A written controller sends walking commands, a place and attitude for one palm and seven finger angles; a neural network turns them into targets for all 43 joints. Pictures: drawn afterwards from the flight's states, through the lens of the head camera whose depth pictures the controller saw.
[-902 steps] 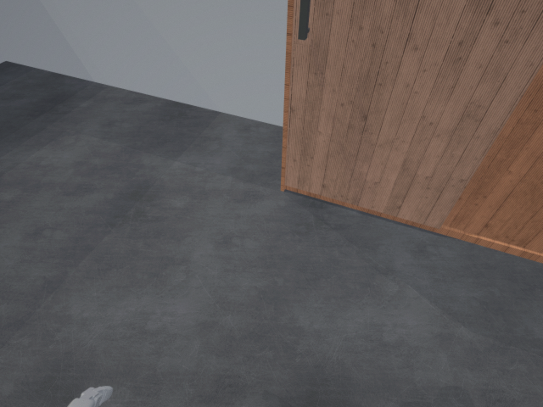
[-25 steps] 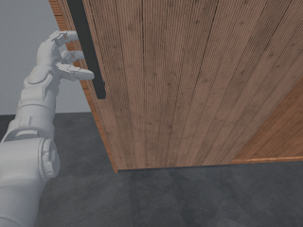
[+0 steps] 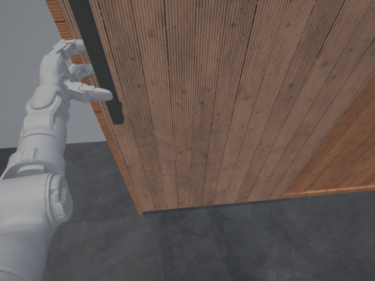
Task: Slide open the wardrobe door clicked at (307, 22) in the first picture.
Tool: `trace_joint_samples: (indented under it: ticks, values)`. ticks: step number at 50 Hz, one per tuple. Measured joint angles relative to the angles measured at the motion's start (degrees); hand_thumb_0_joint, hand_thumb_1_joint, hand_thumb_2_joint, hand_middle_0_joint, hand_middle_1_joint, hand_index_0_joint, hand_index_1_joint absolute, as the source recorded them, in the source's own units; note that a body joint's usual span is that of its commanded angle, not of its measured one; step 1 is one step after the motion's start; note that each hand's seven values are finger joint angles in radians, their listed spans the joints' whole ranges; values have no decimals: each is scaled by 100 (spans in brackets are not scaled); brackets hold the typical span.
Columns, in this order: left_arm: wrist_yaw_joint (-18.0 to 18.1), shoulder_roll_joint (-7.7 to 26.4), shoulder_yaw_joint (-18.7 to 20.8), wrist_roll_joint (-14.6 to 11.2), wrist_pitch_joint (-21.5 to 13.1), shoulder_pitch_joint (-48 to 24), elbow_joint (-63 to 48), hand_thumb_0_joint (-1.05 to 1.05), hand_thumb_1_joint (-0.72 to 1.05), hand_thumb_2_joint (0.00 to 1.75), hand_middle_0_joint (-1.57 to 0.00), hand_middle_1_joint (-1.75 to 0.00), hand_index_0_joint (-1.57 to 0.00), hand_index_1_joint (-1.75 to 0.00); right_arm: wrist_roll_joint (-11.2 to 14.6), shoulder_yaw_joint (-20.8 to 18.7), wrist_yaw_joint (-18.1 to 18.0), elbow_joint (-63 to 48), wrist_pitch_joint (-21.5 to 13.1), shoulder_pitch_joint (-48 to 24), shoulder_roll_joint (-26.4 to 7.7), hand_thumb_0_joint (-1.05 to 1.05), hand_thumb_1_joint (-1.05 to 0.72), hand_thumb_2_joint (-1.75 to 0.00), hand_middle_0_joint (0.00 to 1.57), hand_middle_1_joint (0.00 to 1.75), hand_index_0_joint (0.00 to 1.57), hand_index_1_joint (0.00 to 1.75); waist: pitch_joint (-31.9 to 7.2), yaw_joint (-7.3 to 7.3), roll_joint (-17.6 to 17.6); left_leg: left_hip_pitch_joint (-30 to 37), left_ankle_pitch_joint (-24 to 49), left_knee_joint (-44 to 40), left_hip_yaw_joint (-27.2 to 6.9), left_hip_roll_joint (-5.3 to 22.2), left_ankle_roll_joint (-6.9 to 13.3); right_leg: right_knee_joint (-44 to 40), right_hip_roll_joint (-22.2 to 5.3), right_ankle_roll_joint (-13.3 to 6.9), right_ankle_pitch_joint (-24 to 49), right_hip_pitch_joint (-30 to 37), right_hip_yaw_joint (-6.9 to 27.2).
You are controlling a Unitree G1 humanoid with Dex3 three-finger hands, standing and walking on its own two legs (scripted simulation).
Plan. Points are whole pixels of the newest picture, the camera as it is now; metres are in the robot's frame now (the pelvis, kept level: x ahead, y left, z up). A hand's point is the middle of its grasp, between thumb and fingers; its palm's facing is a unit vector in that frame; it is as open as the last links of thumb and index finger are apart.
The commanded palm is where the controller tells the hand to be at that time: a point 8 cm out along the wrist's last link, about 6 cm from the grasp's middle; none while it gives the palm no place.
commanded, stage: slide the fingers in behind the handle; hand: left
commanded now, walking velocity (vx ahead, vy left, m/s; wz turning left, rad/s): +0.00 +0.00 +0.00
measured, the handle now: (101, 58) +0.52 +0.17 +0.21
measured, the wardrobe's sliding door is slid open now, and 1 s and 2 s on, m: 0.00 0.00 0.00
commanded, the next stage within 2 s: grip the handle and tug to test in 1.46 s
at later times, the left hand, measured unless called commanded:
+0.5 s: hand (97, 75) +0.48 +0.18 +0.20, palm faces +0.07 -1.00 +0.00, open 13.9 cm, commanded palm +0.45 +0.22 +0.20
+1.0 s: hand (110, 77) +0.47 +0.15 +0.19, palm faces +0.07 -1.00 +0.01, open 14.0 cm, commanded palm +0.45 +0.20 +0.20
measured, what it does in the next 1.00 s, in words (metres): stands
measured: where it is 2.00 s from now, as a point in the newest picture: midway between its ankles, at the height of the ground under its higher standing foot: outside the picture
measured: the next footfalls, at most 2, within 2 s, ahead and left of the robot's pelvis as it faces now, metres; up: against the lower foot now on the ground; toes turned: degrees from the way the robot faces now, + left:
none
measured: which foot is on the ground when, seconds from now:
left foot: down 0.00-1.00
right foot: down 0.00-1.00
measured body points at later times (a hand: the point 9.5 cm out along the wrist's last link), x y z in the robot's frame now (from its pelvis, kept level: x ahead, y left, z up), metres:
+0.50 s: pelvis +0.01 +0.00 +0.00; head +0.04 -0.01 +0.45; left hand +0.47 +0.23 +0.20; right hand +0.08 -0.27 -0.12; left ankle +0.00 +0.10 -0.74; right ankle -0.01 -0.11 -0.74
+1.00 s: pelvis +0.00 -0.01 +0.00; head +0.03 -0.02 +0.45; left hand +0.46 +0.21 +0.20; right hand +0.08 -0.27 -0.12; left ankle +0.00 +0.10 -0.74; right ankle -0.01 -0.11 -0.74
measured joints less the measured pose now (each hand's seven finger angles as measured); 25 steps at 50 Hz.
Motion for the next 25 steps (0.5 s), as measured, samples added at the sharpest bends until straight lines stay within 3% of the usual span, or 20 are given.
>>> trace_joint_samples:
  ticks: [13,25]
  values:
    - [171,-220,-96,52,128,-7,-204,-1,-50,30,-33,-121,-33,-123,-7,-2,23,-134,-22,-239,3,0,-90,-90,20,30,20,30,1,93,-17,-21,-17,10,-35,-13,-8,20,-11,-3,-37,-12,-31]
    - [266,-439,-374,-63,231,144,-558,-1,-50,30,-30,-120,-30,-122,9,-19,47,-70,6,-241,44,0,-90,-90,20,30,20,30,-19,187,-4,84,-58,-8,-78,-28,-24,2,-20,-11,-95,109,-68]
